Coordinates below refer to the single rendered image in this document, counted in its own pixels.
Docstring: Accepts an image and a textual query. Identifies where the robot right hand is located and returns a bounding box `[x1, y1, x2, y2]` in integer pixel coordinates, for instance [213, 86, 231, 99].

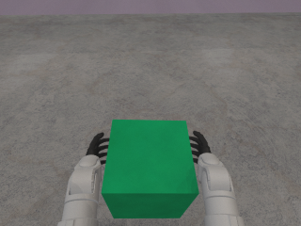
[189, 130, 211, 163]

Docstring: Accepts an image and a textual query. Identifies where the robot right forearm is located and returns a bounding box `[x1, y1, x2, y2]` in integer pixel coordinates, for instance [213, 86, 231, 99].
[198, 153, 245, 226]

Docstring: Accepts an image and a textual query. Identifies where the robot left forearm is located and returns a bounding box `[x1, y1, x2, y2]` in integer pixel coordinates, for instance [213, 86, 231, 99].
[57, 154, 102, 226]

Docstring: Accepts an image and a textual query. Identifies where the robot left hand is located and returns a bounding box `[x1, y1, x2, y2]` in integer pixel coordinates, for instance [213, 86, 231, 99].
[86, 132, 110, 165]

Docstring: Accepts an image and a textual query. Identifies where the carton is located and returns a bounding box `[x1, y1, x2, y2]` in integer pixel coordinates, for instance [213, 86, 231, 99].
[101, 120, 199, 218]

